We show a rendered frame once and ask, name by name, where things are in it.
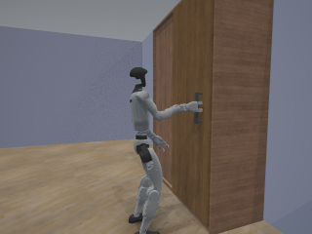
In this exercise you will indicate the right robot hand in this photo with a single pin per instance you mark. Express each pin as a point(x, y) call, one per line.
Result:
point(193, 106)

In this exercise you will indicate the robot right upper arm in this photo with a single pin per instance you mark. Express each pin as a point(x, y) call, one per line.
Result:
point(145, 98)

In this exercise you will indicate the robot right forearm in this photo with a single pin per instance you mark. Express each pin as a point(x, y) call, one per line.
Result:
point(169, 112)

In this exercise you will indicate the left robot hand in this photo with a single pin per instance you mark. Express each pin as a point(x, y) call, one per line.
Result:
point(157, 141)

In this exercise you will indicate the robot left forearm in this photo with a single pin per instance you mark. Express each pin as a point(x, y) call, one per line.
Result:
point(150, 134)

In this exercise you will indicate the robot left thigh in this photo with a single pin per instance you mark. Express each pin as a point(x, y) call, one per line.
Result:
point(145, 181)

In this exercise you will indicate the wardrobe door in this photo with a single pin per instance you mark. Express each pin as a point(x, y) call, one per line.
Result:
point(193, 64)
point(164, 95)

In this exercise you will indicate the handle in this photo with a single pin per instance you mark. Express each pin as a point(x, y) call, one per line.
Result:
point(196, 114)

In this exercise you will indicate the humanoid robot torso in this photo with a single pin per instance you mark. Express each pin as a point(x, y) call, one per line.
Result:
point(141, 122)

